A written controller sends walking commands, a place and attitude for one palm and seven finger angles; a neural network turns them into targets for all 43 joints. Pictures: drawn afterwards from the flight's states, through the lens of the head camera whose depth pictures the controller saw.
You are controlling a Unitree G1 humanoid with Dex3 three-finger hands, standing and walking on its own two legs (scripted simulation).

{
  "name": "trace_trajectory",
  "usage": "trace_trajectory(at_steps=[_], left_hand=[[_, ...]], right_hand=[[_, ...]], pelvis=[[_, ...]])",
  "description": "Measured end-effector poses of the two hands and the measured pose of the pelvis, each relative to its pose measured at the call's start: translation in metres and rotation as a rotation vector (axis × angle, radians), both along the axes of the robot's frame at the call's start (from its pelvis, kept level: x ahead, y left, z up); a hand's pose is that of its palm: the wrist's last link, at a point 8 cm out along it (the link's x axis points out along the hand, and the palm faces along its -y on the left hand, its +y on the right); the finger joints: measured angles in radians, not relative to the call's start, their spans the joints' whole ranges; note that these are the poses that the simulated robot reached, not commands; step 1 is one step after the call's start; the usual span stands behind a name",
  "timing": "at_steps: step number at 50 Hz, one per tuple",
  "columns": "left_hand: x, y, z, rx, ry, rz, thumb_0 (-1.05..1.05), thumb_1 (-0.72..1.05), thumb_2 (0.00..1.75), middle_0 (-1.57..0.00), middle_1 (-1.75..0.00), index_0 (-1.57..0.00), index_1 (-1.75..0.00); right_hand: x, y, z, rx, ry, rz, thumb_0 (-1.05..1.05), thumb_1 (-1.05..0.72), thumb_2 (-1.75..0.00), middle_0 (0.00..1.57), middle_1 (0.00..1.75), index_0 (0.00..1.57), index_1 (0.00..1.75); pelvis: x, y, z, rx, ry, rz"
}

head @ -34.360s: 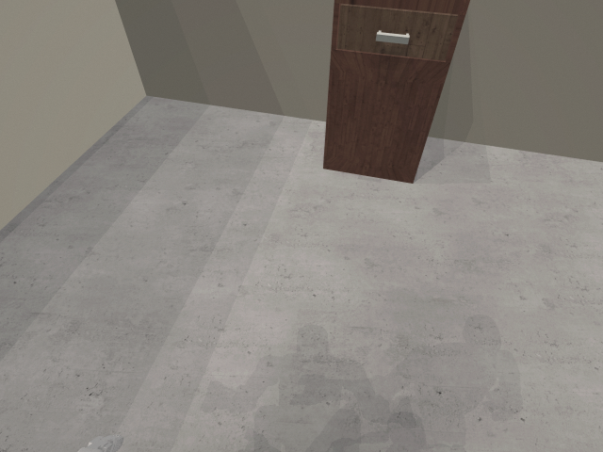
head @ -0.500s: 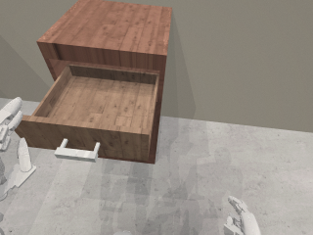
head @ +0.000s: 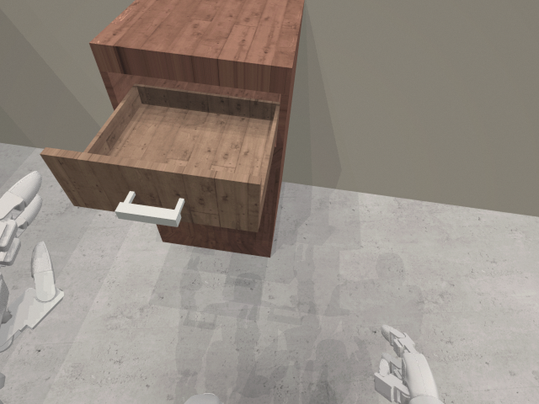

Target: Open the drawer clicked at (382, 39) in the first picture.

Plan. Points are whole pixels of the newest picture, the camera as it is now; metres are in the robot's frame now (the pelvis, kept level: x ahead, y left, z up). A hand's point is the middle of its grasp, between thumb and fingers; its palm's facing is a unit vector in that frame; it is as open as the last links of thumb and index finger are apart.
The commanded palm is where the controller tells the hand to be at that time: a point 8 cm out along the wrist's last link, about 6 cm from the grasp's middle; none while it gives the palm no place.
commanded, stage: stop stepping back and stand still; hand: left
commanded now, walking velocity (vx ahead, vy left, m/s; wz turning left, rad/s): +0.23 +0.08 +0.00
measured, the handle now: (152, 206) +0.47 +0.26 -0.06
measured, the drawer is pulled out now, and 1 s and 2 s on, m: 0.30 0.30 0.30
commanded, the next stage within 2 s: let the arm hang, fingers relaxed in 0.60 s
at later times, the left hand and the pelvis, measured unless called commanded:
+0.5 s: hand (4, 353) +0.14 +0.24 +0.17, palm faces +0.38 -0.83 -0.41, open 7.4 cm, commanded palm +0.08 +0.29 +0.18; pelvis -0.05 +0.01 +0.00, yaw +1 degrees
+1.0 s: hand out of the picture +0.02 +0.19 -0.17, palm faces +0.03 -0.98 -0.18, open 7.2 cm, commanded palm none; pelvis -0.03 +0.02 +0.00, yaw +2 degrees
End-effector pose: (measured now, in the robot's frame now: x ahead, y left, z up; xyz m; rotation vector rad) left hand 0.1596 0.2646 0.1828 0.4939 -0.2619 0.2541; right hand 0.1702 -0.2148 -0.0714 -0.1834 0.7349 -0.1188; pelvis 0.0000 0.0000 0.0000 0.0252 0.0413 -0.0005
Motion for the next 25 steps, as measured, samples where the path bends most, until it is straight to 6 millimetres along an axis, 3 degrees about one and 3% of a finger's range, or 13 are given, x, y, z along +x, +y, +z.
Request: trace_trajectory(at_steps=[5,12,19,25], left_hand=[[-0.026,0.014,-0.006,0.007,0.016,0.037,0.02,0.89,0.90,-0.22,-0.30,-0.21,-0.30],[-0.054,0.023,0.004,0.033,-0.041,0.104,0.02,0.89,0.90,-0.21,-0.30,-0.21,-0.30],[-0.060,0.014,0.002,-0.010,-0.078,0.103,0.02,0.89,0.90,-0.21,-0.30,-0.21,-0.30],[-0.058,0.013,0.004,0.001,-0.063,0.058,0.02,0.89,0.90,-0.21,-0.30,-0.21,-0.30]], right_hand=[[-0.030,-0.012,0.006,-0.091,-0.012,-0.009,0.01,-0.90,-0.90,0.20,0.30,0.20,0.30],[-0.060,-0.015,0.003,-0.072,-0.018,-0.018,0.02,-0.90,-0.90,0.20,0.30,0.20,0.30],[-0.070,-0.016,-0.006,-0.058,0.001,0.001,0.02,-0.90,-0.90,0.20,0.30,0.20,0.30],[-0.078,-0.013,0.000,-0.062,-0.017,-0.032,0.02,-0.90,-0.90,0.20,0.30,0.20,0.30]], pelvis=[[-0.014,0.007,-0.004,-0.029,-0.005,0.028],[-0.031,0.004,-0.002,-0.015,-0.065,0.032],[-0.043,0.002,-0.004,-0.020,-0.071,0.026],[-0.047,0.007,-0.001,-0.025,-0.075,0.018]])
